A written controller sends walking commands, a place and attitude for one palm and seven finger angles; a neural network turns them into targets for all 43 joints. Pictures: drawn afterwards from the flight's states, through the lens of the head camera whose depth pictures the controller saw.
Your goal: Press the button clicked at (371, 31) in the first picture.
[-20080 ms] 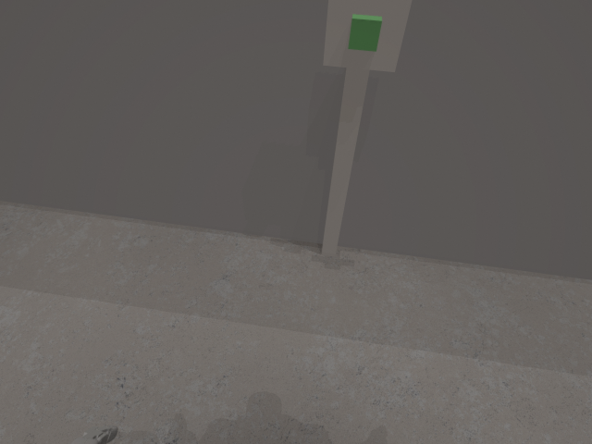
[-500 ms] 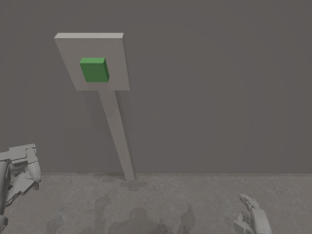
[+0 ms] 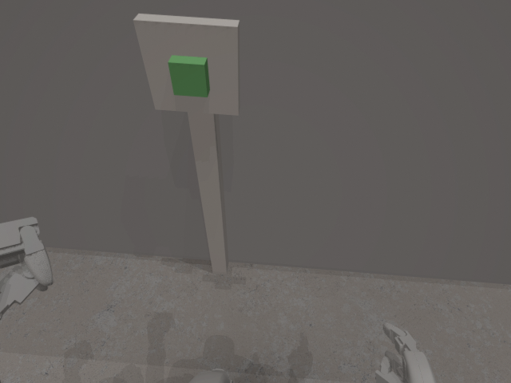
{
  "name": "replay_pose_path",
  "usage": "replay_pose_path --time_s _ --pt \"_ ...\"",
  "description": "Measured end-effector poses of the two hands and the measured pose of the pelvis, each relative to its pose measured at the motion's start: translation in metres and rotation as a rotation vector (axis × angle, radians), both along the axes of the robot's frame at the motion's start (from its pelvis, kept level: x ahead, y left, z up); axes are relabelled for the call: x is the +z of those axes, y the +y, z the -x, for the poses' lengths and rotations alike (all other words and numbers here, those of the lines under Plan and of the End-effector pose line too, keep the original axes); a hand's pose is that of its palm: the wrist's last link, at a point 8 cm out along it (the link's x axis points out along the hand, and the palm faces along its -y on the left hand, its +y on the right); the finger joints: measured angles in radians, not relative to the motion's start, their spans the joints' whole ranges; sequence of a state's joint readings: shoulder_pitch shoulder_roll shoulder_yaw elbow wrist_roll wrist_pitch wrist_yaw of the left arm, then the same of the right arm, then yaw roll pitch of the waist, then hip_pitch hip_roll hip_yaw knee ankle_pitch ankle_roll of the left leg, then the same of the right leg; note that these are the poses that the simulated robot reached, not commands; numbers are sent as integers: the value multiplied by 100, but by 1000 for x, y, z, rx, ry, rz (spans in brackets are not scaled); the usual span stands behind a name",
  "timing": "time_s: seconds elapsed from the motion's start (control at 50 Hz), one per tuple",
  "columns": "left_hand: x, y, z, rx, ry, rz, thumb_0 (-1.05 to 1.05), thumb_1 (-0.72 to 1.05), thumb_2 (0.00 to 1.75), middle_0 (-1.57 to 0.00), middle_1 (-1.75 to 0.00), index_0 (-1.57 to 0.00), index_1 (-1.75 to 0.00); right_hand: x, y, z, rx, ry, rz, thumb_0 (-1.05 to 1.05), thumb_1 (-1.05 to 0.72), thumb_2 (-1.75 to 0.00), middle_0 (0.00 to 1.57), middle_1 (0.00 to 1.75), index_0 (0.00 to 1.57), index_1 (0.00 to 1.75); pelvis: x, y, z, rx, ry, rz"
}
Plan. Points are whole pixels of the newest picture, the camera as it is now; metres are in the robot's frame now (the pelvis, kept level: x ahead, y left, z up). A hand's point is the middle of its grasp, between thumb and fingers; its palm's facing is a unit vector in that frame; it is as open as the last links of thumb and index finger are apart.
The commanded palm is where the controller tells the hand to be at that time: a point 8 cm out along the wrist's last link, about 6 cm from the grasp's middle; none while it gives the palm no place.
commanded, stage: step back with the hand held close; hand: left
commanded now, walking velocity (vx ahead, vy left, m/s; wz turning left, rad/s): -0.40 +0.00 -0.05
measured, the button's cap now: (190, 75) +0.60 +0.17 +0.17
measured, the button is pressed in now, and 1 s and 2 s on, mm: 0 0 0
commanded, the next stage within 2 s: stop stepping back and stand still in 0.36 s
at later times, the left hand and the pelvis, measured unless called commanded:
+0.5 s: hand (31, 352) +0.12 +0.20 +0.19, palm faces +0.21 -0.87 -0.44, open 3.1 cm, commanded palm +0.05 +0.26 +0.19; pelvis -0.11 +0.00 +0.01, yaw -6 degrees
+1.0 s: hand out of the picture +0.05 +0.25 +0.18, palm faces +0.34 -0.87 -0.35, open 3.1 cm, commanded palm +0.01 +0.29 +0.19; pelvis -0.15 +0.02 +0.00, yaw -5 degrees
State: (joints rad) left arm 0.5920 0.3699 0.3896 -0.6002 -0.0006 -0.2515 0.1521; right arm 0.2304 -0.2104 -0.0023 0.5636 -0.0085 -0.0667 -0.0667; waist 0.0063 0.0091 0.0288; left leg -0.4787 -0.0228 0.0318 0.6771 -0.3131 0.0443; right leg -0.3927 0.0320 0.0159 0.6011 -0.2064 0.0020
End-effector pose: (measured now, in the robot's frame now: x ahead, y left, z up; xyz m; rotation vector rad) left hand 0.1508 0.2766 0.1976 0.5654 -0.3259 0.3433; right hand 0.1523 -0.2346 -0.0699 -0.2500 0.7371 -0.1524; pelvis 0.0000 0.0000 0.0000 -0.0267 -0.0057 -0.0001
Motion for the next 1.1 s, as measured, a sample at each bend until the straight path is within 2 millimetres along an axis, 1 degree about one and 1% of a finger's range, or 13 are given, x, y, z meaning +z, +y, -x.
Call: replay_pose_path --time_s 0.14,0.24,0.3,0.38,0.46,0.52,0.64,0.7,0.76,0.86,0.92,1.02,1.1 --pt "-3 10 11 -47 -62 43 2 88 90 -131 -150 -131 -150 5 6 19 -7 22 51 1 -91 -89 21 30 20 30 -2 14 21 5 3 3" --pt "4 23 21 -44 -33 10 2 88 90 -131 -150 -131 -150 16 18 36 -25 -12 25 1 -91 -89 20 30 20 30 8 17 37 -15 25 34" --pt "7 19 31 -60 -28 45 2 89 90 -131 -150 -131 -150 21 24 49 -14 -17 5 1 -91 -89 20 30 20 30 14 15 47 -45 50 44" --pt "7 1 41 -118 -13 80 2 89 90 -131 -150 -131 -150 22 26 66 5 -21 -15 1 -91 -89 21 30 20 30 17 10 66 -66 76 41" --pt "7 -20 57 -198 2 32 2 89 90 -131 -150 -131 -150 11 17 88 2 -19 -32 1 -90 -89 21 30 20 30 9 1 96 -97 78 14" --pt "10 -28 70 -230 21 21 2 88 90 -131 -150 -131 -150 8 5 112 -49 13 -34 1 -90 -89 21 30 20 30 11 -1 109 -109 57 11" --pt "4 -15 89 -172 37 36 2 88 90 -131 -150 -131 -150 12 -20 159 -169 10 22 1 -91 -89 21 30 20 30 10 3 115 -115 27 -4" --pt "-5 -6 95 -130 53 79 2 88 90 -131 -150 -131 -150 17 -26 177 -189 4 45 1 -91 -89 20 30 20 30 13 5 126 -112 6 -7" --pt "-9 -6 106 -116 68 99 2 89 90 -131 -150 -131 -150 22 -27 190 -189 -15 54 1 -91 -89 20 30 20 30 15 5 136 -102 -2 -2" --pt "-6 -9 130 -132 55 92 2 89 90 -131 -150 -131 -150 22 -21 200 -162 -21 55 1 -91 -89 20 30 20 30 14 8 149 -96 -10 10" --pt "-5 -2 138 -126 11 94 2 88 90 -131 -150 -131 -150 15 -16 203 -153 -7 61 1 -91 -89 20 30 20 30 9 14 150 -96 -27 25" --pt "-10 17 133 -84 -48 120 2 88 90 -131 -150 -131 -150 6 1 200 -154 -11 51 1 -91 -89 20 30 20 30 2 24 152 -97 -56 21" --pt "-2 18 128 -69 -20 111 2 89 90 -131 -150 -131 -150 12 25 196 -123 -38 -18 1 -91 -89 20 30 20 30 12 23 159 -90 -41 3"
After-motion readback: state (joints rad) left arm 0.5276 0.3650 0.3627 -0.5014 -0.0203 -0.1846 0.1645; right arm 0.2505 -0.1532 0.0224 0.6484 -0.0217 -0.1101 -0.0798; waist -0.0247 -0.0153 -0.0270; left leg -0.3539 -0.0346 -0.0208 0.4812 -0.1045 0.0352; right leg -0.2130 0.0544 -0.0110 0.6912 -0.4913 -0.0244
